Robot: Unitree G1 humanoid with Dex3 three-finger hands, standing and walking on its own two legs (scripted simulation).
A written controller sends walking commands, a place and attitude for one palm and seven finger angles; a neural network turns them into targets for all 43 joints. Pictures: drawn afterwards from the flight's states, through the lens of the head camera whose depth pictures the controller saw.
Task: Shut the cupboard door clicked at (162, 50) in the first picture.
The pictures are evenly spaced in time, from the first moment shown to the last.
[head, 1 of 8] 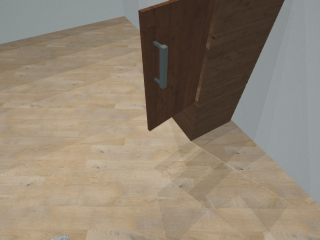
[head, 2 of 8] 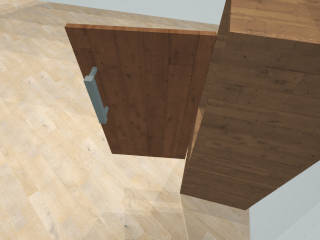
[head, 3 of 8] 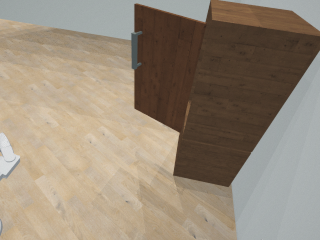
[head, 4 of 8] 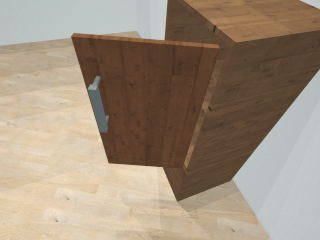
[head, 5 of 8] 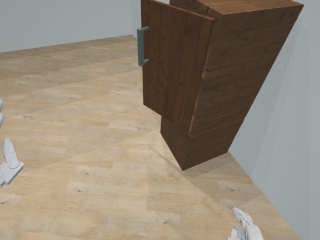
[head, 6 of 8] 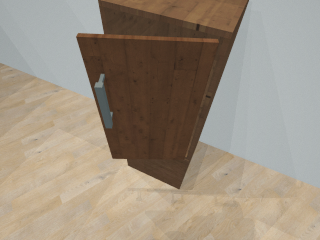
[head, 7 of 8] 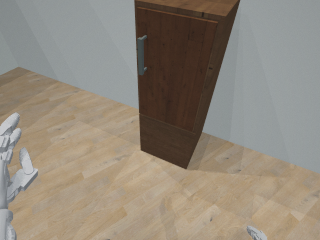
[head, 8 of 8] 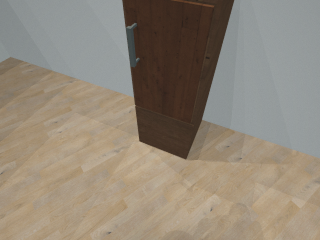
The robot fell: no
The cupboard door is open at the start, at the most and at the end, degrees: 100 100 0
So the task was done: yes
